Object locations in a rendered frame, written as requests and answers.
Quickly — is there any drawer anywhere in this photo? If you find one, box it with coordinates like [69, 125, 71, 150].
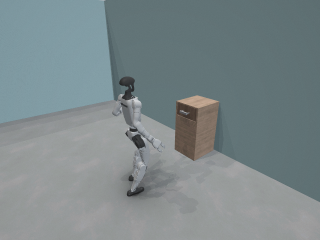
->
[177, 102, 197, 122]

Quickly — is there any humanoid robot torso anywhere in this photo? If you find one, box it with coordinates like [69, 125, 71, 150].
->
[120, 96, 141, 142]

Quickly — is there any right robot hand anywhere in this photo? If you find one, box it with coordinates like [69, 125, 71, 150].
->
[151, 139, 165, 153]

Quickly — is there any handle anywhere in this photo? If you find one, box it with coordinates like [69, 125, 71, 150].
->
[179, 110, 189, 115]

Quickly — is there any left robot shin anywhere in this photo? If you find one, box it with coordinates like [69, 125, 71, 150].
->
[132, 149, 142, 176]

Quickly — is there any left robot upper arm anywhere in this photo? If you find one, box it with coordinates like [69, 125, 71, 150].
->
[112, 94, 124, 117]

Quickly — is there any cabinet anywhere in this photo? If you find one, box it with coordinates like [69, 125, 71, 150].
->
[174, 95, 219, 161]

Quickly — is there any right robot upper arm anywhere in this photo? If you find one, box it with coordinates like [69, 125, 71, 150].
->
[131, 99, 142, 128]

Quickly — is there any robot right forearm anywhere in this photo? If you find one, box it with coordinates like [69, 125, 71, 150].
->
[135, 122, 155, 143]

